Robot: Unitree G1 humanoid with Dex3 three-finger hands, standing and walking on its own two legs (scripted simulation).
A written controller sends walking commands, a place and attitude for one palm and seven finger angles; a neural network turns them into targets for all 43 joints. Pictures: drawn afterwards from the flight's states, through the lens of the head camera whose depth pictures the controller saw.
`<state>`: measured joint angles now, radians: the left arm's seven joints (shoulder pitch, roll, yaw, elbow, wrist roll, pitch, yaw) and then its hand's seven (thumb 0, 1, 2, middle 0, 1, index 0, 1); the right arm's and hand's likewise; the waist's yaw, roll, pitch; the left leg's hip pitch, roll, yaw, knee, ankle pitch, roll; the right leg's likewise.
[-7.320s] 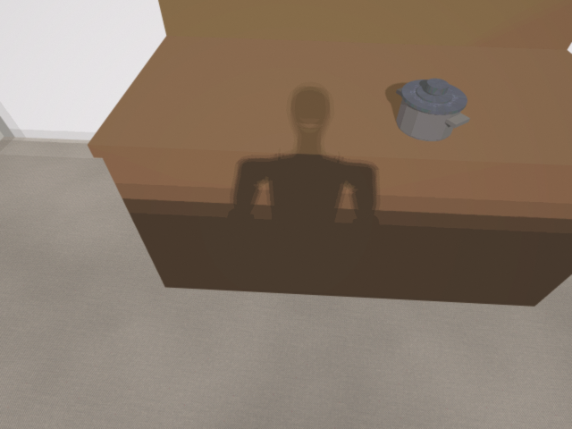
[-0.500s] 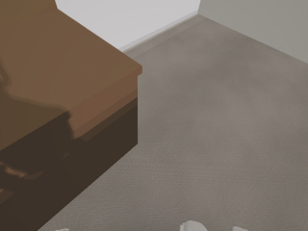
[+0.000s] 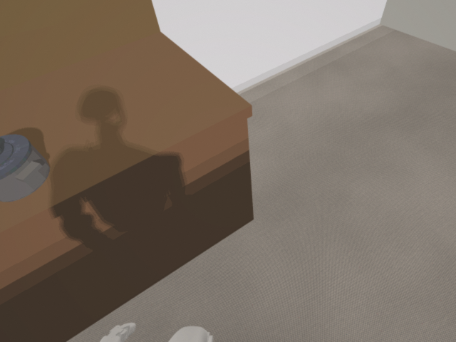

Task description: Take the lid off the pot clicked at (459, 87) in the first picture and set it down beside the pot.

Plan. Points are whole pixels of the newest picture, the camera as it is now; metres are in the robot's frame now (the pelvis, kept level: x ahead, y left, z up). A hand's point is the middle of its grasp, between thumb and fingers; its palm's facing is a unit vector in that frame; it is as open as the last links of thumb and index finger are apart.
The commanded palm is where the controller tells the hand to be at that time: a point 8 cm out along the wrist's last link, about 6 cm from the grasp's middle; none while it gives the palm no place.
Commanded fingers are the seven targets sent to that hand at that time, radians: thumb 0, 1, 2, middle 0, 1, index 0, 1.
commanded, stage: turn to face it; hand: left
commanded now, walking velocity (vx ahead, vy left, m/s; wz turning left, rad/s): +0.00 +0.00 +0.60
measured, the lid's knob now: out of the picture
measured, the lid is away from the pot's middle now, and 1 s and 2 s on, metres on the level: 0.00 0.00 0.00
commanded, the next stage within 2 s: take the last steps up to it in 0.88 s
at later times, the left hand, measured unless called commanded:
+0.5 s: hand out of the picture -0.03 +0.27 -0.18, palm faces +0.36 -0.90 -0.26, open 7.4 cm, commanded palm none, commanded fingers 0.00 0.90 0.90 -0.20 -0.30 -0.20 -0.30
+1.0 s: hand out of the picture +0.03 +0.21 -0.14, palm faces +0.46 -0.84 -0.29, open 7.4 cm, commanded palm none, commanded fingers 0.00 0.90 0.90 -0.20 -0.30 -0.20 -0.30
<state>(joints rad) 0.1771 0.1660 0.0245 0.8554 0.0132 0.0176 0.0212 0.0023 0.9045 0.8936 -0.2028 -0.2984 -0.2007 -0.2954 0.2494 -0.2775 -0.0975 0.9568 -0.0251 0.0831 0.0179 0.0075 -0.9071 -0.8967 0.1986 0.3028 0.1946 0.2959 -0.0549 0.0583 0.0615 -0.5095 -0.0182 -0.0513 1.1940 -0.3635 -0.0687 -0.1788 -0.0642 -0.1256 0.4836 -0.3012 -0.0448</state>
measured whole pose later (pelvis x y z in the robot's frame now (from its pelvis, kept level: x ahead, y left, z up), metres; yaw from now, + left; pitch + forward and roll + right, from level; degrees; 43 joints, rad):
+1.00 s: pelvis +0.03 +0.00 +0.00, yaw +29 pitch -1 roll +3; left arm 0.19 0.15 0.02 0.90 0.02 0.01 0.02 0.00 0.91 0.89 -0.20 -0.30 -0.20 -0.30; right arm 0.26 -0.24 -0.07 0.99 -0.02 0.07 -0.01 0.01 -0.91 -0.90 0.20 0.30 0.20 0.30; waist -0.03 0.07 0.06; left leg -0.43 -0.05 -0.06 1.07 -0.43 -0.03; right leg -0.21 -0.04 -0.09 0.50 -0.28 -0.05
